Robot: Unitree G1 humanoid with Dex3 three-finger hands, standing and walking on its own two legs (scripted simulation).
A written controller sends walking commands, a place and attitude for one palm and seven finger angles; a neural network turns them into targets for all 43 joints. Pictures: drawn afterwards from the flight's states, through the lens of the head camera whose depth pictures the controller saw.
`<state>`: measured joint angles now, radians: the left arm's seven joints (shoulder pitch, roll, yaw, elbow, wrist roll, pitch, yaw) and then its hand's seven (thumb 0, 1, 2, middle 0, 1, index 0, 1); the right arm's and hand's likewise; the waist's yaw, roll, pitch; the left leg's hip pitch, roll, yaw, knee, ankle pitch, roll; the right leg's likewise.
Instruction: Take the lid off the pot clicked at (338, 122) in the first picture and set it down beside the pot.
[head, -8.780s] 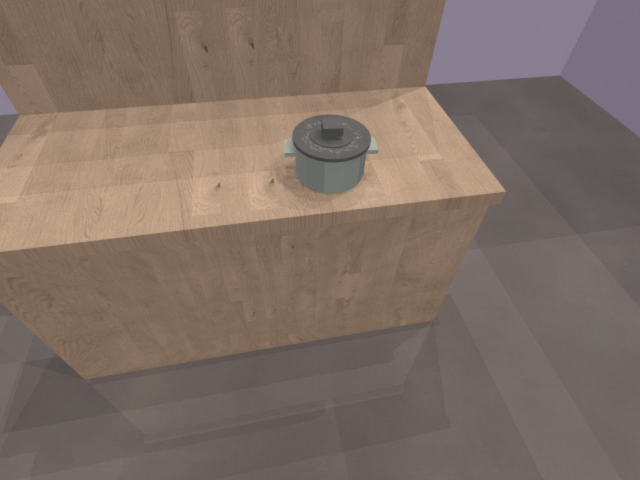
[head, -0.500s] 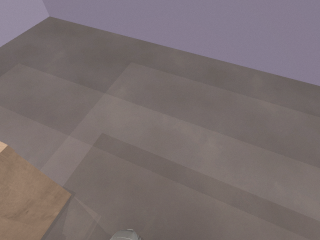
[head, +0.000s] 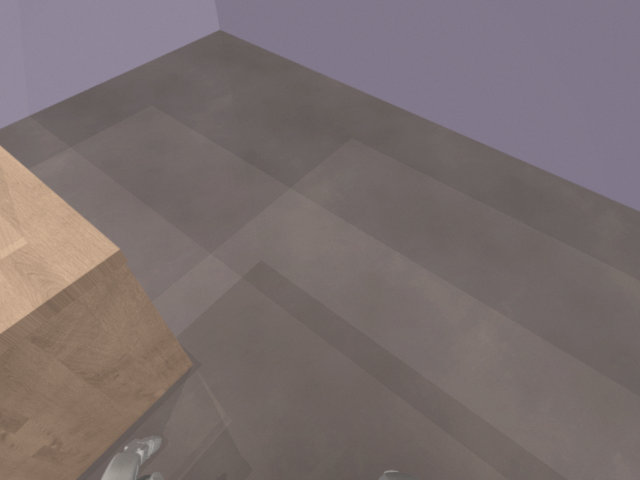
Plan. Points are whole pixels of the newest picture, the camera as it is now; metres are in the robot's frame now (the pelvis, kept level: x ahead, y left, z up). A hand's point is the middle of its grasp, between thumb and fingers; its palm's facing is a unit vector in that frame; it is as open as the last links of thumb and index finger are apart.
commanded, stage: turn to face it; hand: left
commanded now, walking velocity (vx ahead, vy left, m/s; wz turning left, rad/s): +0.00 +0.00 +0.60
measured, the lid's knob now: out of the picture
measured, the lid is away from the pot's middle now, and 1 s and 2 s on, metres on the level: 0.00 0.00 0.00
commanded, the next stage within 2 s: take the last steps up to it in 1.42 s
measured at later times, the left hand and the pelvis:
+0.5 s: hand out of the picture -0.04 +0.20 -0.17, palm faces +0.36 -0.90 -0.25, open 7.4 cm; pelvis -0.01 -0.01 -0.01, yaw +19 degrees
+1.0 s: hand out of the picture -0.06 +0.29 -0.15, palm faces +0.60 -0.76 -0.26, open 7.4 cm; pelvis -0.03 +0.04 +0.01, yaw +37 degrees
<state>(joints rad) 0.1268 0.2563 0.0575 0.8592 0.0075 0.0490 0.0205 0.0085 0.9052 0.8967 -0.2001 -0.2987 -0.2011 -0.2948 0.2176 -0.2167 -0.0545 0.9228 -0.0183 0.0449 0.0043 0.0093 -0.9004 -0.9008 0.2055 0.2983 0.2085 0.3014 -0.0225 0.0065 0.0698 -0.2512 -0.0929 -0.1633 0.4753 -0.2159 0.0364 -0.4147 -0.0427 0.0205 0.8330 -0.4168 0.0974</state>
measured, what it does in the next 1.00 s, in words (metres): steps on the spot, turning left: right foot, then left foot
